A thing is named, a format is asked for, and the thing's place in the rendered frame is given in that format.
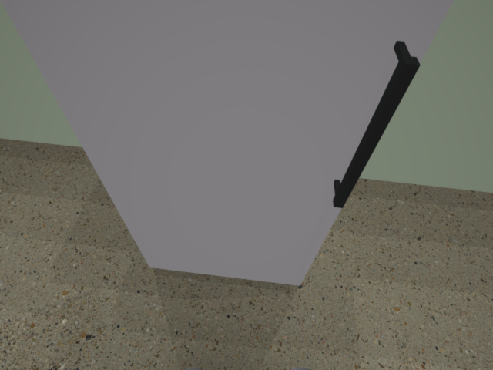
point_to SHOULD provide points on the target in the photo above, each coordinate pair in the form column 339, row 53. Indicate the fridge door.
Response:
column 218, row 127

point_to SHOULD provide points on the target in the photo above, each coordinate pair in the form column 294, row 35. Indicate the handle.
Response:
column 393, row 94

